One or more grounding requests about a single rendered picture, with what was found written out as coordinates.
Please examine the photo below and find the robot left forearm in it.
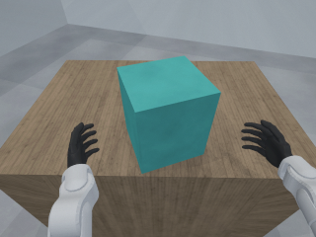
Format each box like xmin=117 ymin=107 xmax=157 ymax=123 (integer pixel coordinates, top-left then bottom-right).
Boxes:
xmin=47 ymin=164 xmax=99 ymax=237

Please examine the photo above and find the right robot hand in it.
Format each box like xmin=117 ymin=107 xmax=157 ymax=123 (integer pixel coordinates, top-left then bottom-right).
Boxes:
xmin=241 ymin=119 xmax=292 ymax=168

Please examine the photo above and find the pedestal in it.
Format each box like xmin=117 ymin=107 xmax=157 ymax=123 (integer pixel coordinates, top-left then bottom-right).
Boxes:
xmin=0 ymin=59 xmax=316 ymax=237

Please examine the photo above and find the carton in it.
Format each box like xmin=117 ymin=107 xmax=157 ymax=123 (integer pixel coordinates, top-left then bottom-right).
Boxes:
xmin=117 ymin=55 xmax=221 ymax=174

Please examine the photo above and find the robot right forearm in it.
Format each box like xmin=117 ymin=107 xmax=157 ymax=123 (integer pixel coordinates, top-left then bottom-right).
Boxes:
xmin=277 ymin=155 xmax=316 ymax=237

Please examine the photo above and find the left robot hand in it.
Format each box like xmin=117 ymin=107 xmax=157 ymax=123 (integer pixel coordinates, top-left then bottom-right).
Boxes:
xmin=67 ymin=122 xmax=100 ymax=168

